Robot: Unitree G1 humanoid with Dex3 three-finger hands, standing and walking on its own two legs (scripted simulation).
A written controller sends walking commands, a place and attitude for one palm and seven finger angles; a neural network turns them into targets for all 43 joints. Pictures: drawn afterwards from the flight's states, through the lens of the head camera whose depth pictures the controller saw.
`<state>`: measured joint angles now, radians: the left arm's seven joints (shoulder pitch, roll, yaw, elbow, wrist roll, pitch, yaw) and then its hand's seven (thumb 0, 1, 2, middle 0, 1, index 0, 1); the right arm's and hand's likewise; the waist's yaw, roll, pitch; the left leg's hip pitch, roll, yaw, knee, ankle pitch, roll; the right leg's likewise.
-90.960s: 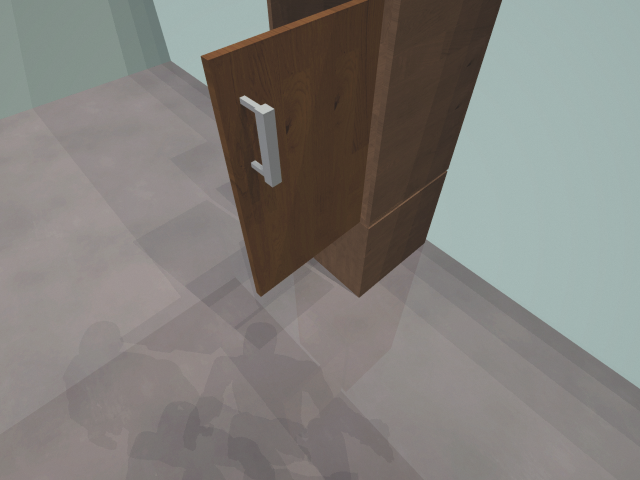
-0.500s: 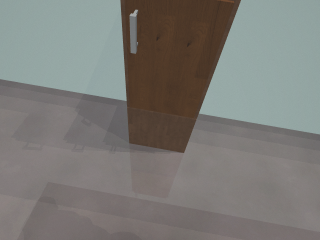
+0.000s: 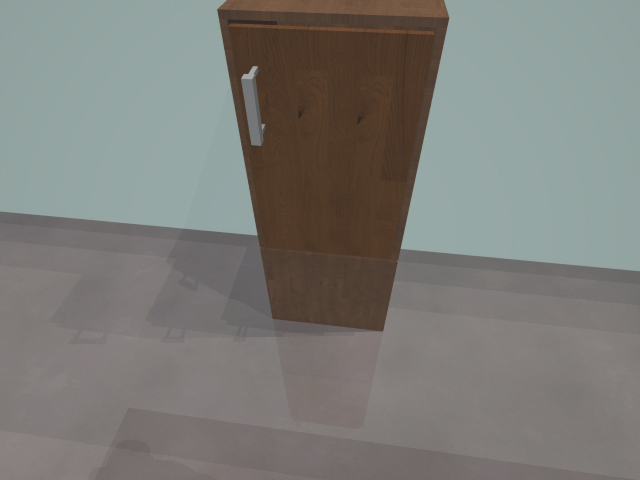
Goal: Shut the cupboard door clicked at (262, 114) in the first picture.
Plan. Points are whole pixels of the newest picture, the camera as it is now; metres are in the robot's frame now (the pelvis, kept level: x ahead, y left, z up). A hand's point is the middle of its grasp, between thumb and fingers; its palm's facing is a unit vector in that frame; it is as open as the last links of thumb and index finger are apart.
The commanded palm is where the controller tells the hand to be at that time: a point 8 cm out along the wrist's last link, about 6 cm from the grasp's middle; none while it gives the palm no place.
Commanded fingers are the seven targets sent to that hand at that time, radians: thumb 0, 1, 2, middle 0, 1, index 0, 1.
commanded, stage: let the arm hang, fingers relaxed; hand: left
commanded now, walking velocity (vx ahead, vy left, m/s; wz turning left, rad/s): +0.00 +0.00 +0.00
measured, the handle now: (255, 106) +0.76 +0.17 +0.10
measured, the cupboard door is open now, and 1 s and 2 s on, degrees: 0 0 0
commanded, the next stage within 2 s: look to check the result in 0.18 s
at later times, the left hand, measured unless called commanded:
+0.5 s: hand out of the picture +0.04 +0.20 -0.17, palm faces -0.01 -0.96 -0.27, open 7.4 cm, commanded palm none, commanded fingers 0.00 0.90 0.90 -0.20 -0.30 -0.20 -0.30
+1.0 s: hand out of the picture +0.04 +0.19 -0.17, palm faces +0.00 -0.97 -0.25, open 7.4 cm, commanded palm none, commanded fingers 0.00 0.90 0.90 -0.20 -0.30 -0.20 -0.30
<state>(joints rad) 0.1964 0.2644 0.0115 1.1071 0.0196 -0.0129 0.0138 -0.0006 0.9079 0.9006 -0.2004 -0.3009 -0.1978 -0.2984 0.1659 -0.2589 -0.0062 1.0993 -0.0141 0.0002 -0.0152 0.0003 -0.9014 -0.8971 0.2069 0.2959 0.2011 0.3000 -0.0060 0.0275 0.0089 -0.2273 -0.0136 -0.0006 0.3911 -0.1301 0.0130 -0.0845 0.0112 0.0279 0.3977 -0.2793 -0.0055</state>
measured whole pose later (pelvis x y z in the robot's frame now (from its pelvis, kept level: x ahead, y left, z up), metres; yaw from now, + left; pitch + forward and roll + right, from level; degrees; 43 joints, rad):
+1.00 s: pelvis +0.03 -0.01 +0.00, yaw +0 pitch -2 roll +0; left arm 0.23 0.22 0.01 1.14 0.02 -0.01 0.02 0.00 0.91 0.90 -0.20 -0.30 -0.20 -0.30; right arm 0.18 -0.24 0.00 1.12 -0.01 0.00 -0.03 0.00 -0.90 -0.90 0.21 0.30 0.20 0.30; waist 0.00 0.00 0.04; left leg -0.18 0.00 0.00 0.37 -0.16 0.00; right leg -0.02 0.02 0.03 0.33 -0.28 -0.02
